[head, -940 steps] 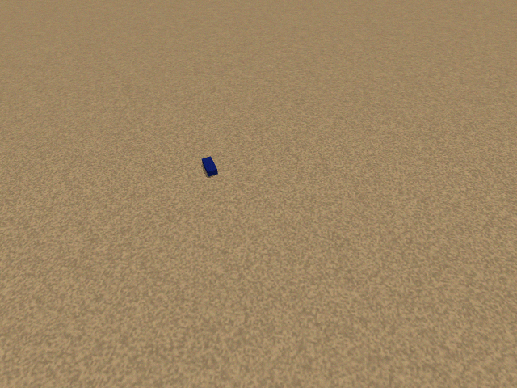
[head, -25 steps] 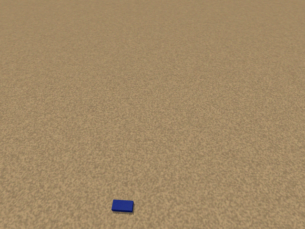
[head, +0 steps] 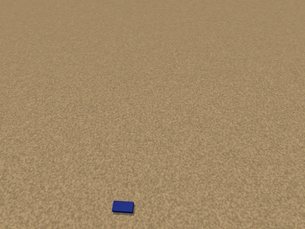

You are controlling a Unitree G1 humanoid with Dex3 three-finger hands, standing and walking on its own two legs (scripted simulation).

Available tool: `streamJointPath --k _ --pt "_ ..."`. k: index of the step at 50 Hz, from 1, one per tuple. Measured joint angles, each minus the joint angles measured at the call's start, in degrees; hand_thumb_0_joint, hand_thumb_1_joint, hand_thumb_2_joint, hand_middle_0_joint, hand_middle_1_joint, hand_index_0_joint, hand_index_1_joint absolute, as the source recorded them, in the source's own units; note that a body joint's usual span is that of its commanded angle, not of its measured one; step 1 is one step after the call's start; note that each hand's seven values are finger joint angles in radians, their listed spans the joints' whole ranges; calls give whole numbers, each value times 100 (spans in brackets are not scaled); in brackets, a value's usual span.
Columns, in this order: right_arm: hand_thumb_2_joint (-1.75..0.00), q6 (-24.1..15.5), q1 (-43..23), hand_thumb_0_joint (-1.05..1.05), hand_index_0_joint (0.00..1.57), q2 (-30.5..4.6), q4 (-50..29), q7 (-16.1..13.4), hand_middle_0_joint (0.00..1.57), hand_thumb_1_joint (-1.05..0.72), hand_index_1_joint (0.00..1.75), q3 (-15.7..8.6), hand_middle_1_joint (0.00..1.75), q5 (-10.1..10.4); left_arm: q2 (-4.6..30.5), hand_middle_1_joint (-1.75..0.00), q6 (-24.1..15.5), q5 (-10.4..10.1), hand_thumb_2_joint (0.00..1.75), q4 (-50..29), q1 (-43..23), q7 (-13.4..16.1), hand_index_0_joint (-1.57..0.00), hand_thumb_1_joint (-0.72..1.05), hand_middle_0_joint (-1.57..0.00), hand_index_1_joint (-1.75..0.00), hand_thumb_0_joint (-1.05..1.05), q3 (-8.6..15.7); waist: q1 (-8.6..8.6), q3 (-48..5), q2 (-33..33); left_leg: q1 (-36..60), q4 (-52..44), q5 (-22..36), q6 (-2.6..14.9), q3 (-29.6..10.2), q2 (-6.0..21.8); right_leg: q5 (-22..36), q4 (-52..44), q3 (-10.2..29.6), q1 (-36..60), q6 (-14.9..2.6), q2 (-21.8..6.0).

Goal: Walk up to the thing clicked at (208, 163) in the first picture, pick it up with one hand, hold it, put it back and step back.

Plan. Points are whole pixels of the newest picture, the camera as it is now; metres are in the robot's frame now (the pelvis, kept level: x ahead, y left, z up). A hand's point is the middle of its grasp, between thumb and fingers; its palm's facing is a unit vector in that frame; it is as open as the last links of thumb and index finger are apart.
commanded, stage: stand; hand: left
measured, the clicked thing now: (123, 207) +0.41 +0.21 -0.76
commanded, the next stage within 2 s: rise first in 1.30 s
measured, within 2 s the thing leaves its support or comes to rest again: neither
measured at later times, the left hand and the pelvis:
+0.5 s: hand out of the picture +0.09 +0.24 -0.15, palm faces -0.02 -0.94 -0.34, open 7.4 cm; pelvis +0.00 -0.01 +0.00, yaw +0 degrees
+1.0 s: hand out of the picture +0.08 +0.24 -0.16, palm faces -0.02 -0.94 -0.34, open 7.4 cm; pelvis +0.00 -0.01 +0.00, yaw +0 degrees
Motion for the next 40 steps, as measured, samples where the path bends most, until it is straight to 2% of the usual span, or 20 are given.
streamJointPath --k 40 --pt "-90 46 198 0 20 -17 114 -8 20 -90 30 33 30 -5 -34 -30 25 6 90 -47 57 9 -21 91 -21 -30 1 -24 -40 -82 23 133 -154 34 -74 -1 94 40 -142 -4 116 -74 91"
